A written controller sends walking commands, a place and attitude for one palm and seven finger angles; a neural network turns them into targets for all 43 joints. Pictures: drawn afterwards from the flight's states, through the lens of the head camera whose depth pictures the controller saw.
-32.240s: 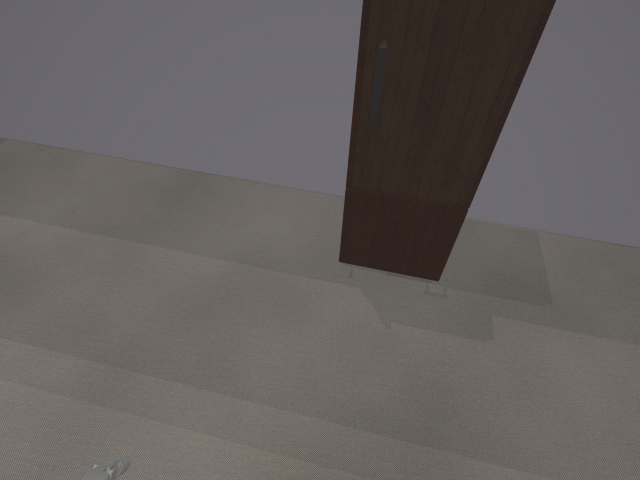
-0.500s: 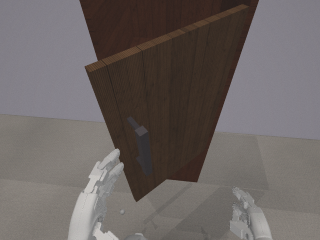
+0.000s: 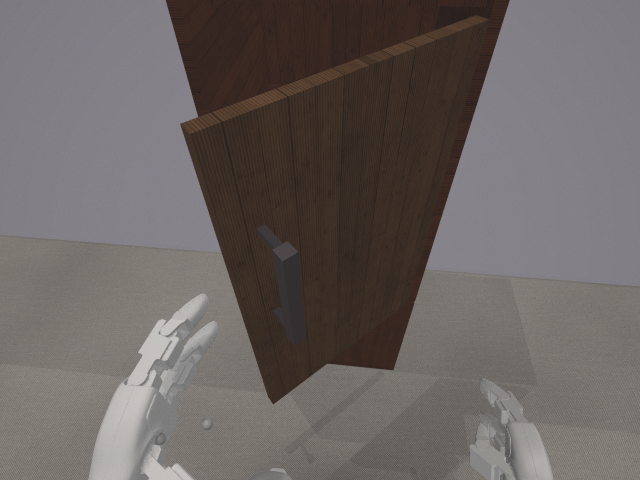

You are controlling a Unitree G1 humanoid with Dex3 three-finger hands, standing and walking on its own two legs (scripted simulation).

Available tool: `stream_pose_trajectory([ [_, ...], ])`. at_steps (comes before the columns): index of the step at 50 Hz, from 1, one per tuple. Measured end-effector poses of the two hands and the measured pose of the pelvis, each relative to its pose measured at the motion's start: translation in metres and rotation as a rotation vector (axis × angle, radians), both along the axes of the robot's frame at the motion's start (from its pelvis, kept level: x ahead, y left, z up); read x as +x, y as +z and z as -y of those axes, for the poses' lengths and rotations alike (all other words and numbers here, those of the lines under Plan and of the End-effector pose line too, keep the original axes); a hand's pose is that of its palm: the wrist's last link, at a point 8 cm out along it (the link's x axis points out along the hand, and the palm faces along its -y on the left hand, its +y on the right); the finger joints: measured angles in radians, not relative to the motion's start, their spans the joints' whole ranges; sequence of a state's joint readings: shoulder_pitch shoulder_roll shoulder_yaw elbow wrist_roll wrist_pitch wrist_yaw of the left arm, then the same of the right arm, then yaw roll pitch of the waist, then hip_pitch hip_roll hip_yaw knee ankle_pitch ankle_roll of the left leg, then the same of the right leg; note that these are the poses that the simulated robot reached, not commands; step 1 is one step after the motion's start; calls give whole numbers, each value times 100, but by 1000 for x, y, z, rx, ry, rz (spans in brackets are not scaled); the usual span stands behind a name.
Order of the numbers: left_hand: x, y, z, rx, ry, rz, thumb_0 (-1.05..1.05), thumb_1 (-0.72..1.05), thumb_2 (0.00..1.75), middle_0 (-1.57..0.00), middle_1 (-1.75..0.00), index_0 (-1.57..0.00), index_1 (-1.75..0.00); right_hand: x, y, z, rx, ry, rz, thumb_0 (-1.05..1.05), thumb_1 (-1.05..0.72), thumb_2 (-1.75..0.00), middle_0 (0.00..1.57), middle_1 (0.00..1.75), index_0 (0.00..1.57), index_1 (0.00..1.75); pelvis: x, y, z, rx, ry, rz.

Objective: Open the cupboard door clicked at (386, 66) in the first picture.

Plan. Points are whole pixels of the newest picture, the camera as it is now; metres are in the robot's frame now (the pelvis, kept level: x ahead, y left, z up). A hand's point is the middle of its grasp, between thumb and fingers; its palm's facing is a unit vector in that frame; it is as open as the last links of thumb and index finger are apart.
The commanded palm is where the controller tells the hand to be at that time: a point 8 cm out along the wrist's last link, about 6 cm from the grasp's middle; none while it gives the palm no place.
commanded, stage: draw the hand back to the body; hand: left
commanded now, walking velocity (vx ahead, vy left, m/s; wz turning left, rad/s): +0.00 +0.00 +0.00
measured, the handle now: (282, 290) +0.32 +0.07 +0.10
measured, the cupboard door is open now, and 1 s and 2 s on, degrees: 44 44 44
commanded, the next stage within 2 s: step back with the hand held close in 1.44 s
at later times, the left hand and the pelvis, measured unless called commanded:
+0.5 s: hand (112, 376) +0.18 +0.20 +0.15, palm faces +0.15 -0.95 -0.26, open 15.5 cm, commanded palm +0.14 +0.25 +0.18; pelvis +0.02 +0.02 +0.04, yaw +0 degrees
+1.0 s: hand (25, 295) +0.22 +0.26 +0.21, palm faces +0.41 -0.82 -0.40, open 9.8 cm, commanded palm +0.17 +0.31 +0.23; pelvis +0.04 +0.01 +0.07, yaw -1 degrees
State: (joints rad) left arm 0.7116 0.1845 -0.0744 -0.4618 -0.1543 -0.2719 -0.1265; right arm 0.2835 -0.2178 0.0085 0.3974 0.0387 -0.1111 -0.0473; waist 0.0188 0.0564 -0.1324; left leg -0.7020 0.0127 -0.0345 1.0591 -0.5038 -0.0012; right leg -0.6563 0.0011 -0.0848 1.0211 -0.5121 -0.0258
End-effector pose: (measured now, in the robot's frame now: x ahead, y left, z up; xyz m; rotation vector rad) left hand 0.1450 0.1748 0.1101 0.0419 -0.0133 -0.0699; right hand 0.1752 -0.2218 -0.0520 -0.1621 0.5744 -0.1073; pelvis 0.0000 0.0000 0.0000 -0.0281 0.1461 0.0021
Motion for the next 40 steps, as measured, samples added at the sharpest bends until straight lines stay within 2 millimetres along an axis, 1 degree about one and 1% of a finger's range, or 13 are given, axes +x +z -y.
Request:
stream_pose_trajectory([
  [4,3,12,-13,36,17,18,-2,-50,30,-15,-30,-15,-30,-1,4,-6,16,-12,5,2,-90,-90,20,30,20,30,1,4,-2,-1,-4,17],
  [9,3,16,-29,25,48,-14,-2,-50,30,-15,-30,-15,-30,1,12,-13,18,-6,18,2,-90,-90,20,30,20,30,4,12,-6,-5,-2,37],
  [14,4,26,-39,30,36,-9,-2,-50,30,-15,-30,-15,-30,6,21,-17,2,11,39,2,-90,-90,20,30,20,30,7,18,-10,-11,4,56],
  [19,8,39,-54,51,45,16,-2,-47,31,-15,-30,-15,-30,12,29,-22,-5,23,56,2,-90,-90,20,30,20,30,10,23,-14,-15,7,75],
  [20,9,42,-57,89,66,13,-2,-45,32,-15,-30,-15,-30,13,31,-23,-11,24,56,2,-90,-90,20,30,20,30,11,25,-14,-14,4,80],
  [23,10,51,-66,187,167,-4,-2,-39,35,-16,-30,-15,-30,16,36,-27,-23,22,48,2,-90,-90,20,30,20,30,14,32,-16,-10,-1,95],
  [27,8,59,-75,246,265,-32,-1,-28,39,-16,-30,-16,-30,19,41,-34,-23,29,30,2,-90,-90,20,30,20,30,17,40,-19,-6,-2,114],
  [34,13,78,-93,324,355,-16,-1,-6,49,-17,-30,-17,-30,23,41,-42,-26,63,-17,2,-90,-90,20,30,20,30,24,53,-22,3,0,150],
  [40,23,98,-108,368,416,38,-1,15,58,-18,-30,-18,-30,30,42,-41,-25,71,-39,2,-90,-90,20,30,20,30,30,60,-22,10,-5,177],
])
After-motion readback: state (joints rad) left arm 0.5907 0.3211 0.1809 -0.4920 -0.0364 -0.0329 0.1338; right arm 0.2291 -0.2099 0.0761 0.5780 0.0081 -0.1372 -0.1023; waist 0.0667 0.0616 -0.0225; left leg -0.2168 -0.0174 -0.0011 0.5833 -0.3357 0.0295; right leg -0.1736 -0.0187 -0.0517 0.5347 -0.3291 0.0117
